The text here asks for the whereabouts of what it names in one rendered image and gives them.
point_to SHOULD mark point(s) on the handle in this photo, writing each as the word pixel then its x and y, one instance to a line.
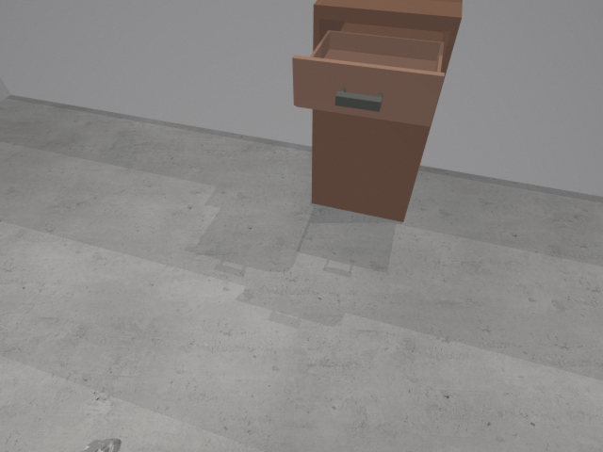
pixel 360 101

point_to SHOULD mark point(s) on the drawer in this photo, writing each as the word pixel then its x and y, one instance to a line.
pixel 406 71

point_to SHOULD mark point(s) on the cabinet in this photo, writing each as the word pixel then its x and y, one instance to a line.
pixel 365 165

